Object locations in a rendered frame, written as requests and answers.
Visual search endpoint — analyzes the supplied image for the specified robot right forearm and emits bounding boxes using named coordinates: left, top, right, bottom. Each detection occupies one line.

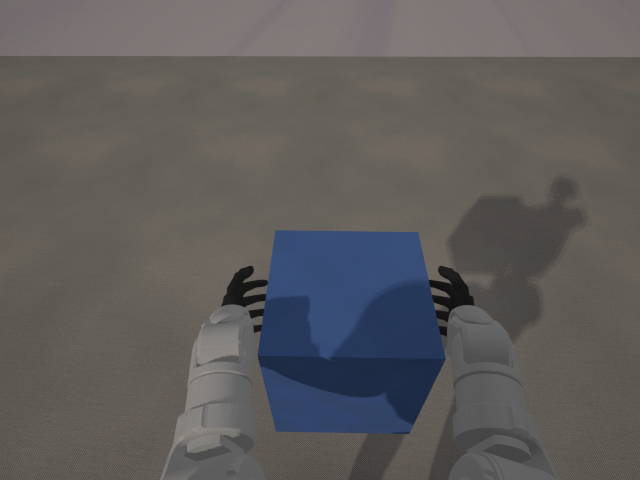
left=447, top=305, right=559, bottom=480

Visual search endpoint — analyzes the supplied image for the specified robot left forearm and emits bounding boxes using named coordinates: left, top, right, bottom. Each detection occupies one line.
left=160, top=304, right=256, bottom=480

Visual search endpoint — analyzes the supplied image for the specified robot right hand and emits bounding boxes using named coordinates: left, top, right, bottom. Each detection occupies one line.
left=429, top=266, right=474, bottom=337

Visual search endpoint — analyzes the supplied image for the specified robot left upper arm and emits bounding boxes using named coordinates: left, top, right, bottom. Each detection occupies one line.
left=162, top=451, right=265, bottom=480

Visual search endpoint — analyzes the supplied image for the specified carton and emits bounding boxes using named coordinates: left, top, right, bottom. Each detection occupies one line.
left=258, top=230, right=446, bottom=434

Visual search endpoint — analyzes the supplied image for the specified robot right upper arm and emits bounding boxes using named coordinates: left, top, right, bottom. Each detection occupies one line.
left=448, top=451, right=556, bottom=480

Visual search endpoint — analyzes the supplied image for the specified robot left hand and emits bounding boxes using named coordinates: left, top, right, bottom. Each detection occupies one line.
left=221, top=266, right=268, bottom=333

